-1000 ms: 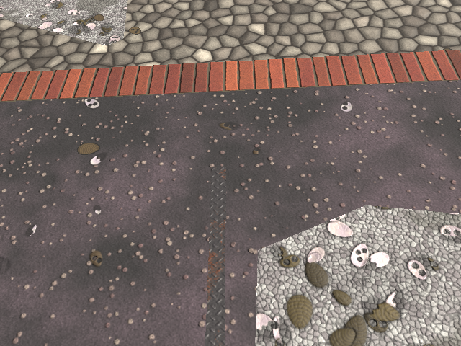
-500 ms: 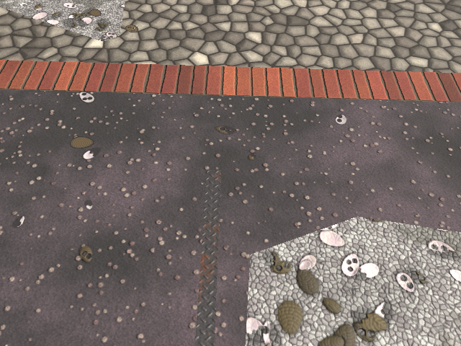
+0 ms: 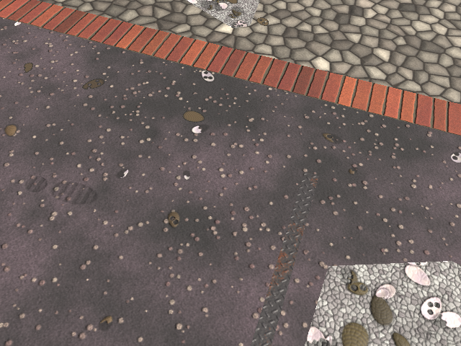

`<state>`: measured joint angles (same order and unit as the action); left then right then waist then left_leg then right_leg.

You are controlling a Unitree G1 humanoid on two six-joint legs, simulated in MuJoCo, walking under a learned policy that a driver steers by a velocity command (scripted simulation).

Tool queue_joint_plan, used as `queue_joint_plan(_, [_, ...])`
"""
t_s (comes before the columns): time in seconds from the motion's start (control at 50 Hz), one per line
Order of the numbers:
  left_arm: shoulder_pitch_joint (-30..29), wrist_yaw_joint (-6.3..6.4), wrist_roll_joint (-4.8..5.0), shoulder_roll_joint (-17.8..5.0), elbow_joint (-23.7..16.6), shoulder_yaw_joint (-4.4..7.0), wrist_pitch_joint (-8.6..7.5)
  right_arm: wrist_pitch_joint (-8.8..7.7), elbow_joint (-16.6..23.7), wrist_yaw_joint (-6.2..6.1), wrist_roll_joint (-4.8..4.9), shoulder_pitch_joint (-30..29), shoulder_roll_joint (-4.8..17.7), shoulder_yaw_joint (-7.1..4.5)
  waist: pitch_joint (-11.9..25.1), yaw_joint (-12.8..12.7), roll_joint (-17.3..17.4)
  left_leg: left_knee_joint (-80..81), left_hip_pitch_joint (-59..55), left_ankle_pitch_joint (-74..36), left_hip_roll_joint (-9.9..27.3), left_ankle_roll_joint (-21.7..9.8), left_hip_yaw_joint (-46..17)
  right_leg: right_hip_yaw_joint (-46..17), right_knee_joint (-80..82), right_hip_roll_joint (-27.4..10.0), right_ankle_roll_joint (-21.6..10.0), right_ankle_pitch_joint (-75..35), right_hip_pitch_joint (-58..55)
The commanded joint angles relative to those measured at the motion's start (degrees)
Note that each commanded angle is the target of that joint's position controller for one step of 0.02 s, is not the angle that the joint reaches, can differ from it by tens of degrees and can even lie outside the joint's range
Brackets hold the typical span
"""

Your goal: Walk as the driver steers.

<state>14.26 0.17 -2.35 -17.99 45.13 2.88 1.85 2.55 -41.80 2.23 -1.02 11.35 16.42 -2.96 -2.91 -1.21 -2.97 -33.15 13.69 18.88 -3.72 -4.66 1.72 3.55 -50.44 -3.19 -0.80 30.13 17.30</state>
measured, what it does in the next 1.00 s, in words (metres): walks ahead, turning right: right foot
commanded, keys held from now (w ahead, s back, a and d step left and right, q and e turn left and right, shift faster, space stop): w+e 0.86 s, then w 0.02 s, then w+q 0.12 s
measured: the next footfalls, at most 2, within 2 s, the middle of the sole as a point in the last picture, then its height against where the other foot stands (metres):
right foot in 0.48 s outside the picture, level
left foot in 1.02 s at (257, 272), level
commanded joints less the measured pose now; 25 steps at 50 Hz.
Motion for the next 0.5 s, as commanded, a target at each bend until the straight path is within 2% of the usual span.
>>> queue_joint_plan(0.02, [-5.7, -1.65, 1.22, -5.9, -5.8, 1.01, -2.10, -1.61, 0.2, -1.42, -0.20, 6.6, 7.4, -1.50, -5.7, 3.3, 9.4, 27.0, -9.0, 20.6, 20.1, -10.0, -30.2, -4.8, -8.8, -1.5, -1.0, -6.4, 23.5])
queue_joint_plan(0.04, [-3.9, -2.12, 1.02, -5.6, -4.2, 1.06, -2.60, -2.32, 0.4, -1.93, -0.18, 4.5, 6.8, -1.12, -5.1, 2.1, 9.4, 27.7, -9.7, 13.1, 17.0, -7.7, -24.8, -4.4, -6.8, -2.0, -0.7, -10.4, 21.2])
queue_joint_plan(0.06, [-1.7, -2.49, 0.38, -5.5, -2.1, 1.01, -2.65, -3.16, 0.3, -2.23, -0.37, 4.0, 6.2, -0.85, -3.8, 1.8, 9.4, 27.6, -10.4, 3.7, 14.8, -6.7, -19.7, -3.4, -7.3, -1.9, -0.4, -13.9, 18.8])
queue_joint_plan(0.08, [-0.4, -2.76, 0.27, -5.2, -1.0, 1.01, -2.54, -4.04, -0.4, -2.14, -0.41, 4.8, 6.2, -0.72, -2.0, 1.5, 8.3, 27.2, -11.9, -3.3, 14.2, -6.2, -16.4, -3.2, -8.2, -1.5, -0.4, -16.1, 18.0])
queue_joint_plan(0.12, [-1.2, -3.08, 0.90, -4.2, -0.5, 0.92, -2.26, -5.34, -1.9, -1.82, -0.36, 7.4, 6.6, -0.83, -1.6, 2.0, 6.7, 27.2, -14.2, -9.6, 14.5, -5.9, -12.3, -4.2, -8.7, -1.1, -0.6, -18.4, 20.2])
queue_joint_plan(0.16, [-3.1, -3.16, 1.38, -3.5, -0.6, 1.02, -2.09, -5.88, -3.2, -1.88, -0.53, 9.9, 6.4, -0.79, -3.0, 3.2, 6.5, 28.0, -15.7, -9.6, 15.1, -5.3, -9.7, -7.3, -8.8, 0.5, -0.6, -19.8, 24.3])
queue_joint_plan(0.22, [-5.2, -3.09, 0.85, -3.2, -0.8, 1.31, -2.02, -6.26, -4.7, -2.26, -0.58, 11.2, 5.6, -0.46, -4.9, 3.5, 6.7, 29.0, -17.1, -10.4, 16.1, -5.0, -6.5, -9.0, -7.1, 1.8, 0.1, -22.2, 29.0])
queue_joint_plan(0.26, [-7.0, -3.18, 0.39, -2.4, -1.3, 1.06, -2.21, -6.64, -5.4, -2.41, -0.55, 11.1, 4.8, -0.15, -5.7, 3.6, 6.2, 29.2, -17.1, -13.9, 15.9, -4.9, -3.8, -7.7, -3.8, 2.0, 0.4, -24.0, 29.4])
queue_joint_plan(0.32, [-11.5, -3.89, 0.12, -0.3, -3.1, 0.03, -2.65, -7.25, -7.1, -2.69, -0.48, 11.9, 4.1, 0.28, -6.8, 4.6, 6.5, 28.2, -16.9, -23.8, 15.4, -4.4, 0.8, -2.8, 3.8, 1.8, -0.2, -26.0, 26.9])
queue_joint_plan(0.38, [-15.5, -4.49, 0.22, 1.1, -5.8, -0.93, -2.93, -7.33, -9.5, -3.20, -0.41, 14.4, 4.6, 0.46, -6.6, 5.3, 7.0, 24.9, -20.0, -37.5, 16.5, -3.5, 3.8, 2.3, 11.5, 2.3, -2.7, -24.3, 23.3])
queue_joint_plan(0.42, [-12.2, -4.13, 0.45, 0.4, -5.6, -0.73, -2.92, -7.27, -10.1, -3.63, -0.57, 13.5, 6.1, 0.40, -3.1, 2.9, 8.6, 17.6, -21.7, -59.2, 16.8, -2.2, 6.2, 5.3, 14.4, 5.6, -5.5, -20.9, 15.5])
queue_joint_plan(0.44, [-8.1, -3.81, 0.40, -0.5, -4.6, -0.32, -2.98, -7.03, -10.3, -3.95, -0.72, 13.0, 7.2, 0.22, 0.0, 0.8, 9.7, 10.8, -22.3, -69.2, 17.1, -1.8, 7.2, 6.2, 14.4, 7.6, -7.0, -18.2, 10.6])
queue_joint_plan(0.46, [-1.4, -3.48, 0.39, -2.1, -2.8, 0.42, -3.25, -6.59, -10.2, -4.11, -0.96, 12.4, 8.3, -0.04, 4.3, -2.2, 10.2, 1.2, -21.1, -72.3, 17.4, -1.7, 7.8, 5.8, 15.6, 9.3, -8.6, -16.3, 3.0])
queue_joint_plan(0.48, [7.4, -2.92, -0.09, -4.0, -0.2, 1.51, -3.75, -6.40, -9.8, -4.10, -0.65, 11.7, 8.8, -0.07, 9.3, -6.3, 8.9, -11.5, -14.9, -64.9, 16.6, -1.1, 8.8, 3.7, 20.0, 10.0, -10.6, -17.8, -9.9])
queue_joint_plan(0.5, [14.6, -1.83, -0.71, -9.5, 1.2, 3.45, -3.59, -6.85, -7.7, -3.51, 0.17, 11.7, 6.8, 0.63, 14.9, -8.9, 2.2, -30.2, 0.2, -43.5, 13.1, 0.5, 9.7, -12.0, 23.7, -0.8, -15.3, -6.9, -25.2])
Keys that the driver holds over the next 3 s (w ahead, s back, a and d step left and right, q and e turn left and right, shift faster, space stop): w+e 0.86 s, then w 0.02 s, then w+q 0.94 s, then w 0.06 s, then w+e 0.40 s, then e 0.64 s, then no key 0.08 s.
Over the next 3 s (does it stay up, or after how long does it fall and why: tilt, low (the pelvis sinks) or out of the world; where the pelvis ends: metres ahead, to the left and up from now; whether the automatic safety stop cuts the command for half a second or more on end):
stays up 1.30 -0.23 0.01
